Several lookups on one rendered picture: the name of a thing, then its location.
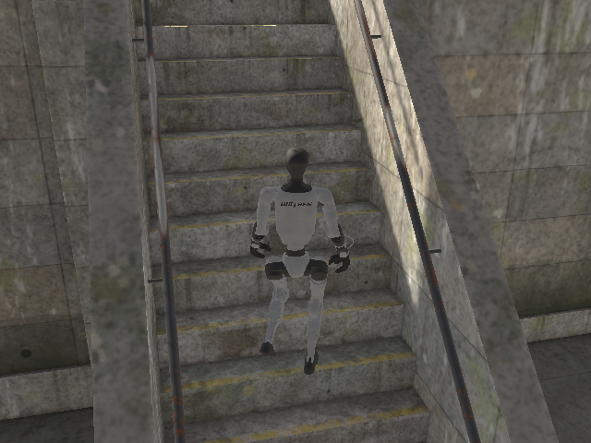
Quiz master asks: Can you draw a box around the right robot upper arm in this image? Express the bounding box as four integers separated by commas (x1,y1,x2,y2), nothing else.
316,187,340,238

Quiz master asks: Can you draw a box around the humanoid robot head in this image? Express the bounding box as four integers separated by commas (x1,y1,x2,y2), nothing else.
281,147,312,193

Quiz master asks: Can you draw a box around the right robot foot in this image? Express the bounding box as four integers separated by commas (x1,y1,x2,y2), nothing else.
304,351,319,375

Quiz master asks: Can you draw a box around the left robot upper arm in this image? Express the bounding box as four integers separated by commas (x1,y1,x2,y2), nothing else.
255,186,277,235

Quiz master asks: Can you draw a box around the left robot forearm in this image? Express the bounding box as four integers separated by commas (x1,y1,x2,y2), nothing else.
250,222,265,248

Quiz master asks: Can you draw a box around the right robot forearm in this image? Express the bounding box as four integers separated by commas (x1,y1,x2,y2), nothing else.
331,223,349,257

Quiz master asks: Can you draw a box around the robot left hand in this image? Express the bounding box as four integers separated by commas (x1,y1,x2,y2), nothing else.
250,243,271,258

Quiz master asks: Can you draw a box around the robot right hand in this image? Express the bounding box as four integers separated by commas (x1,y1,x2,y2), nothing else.
329,254,350,273

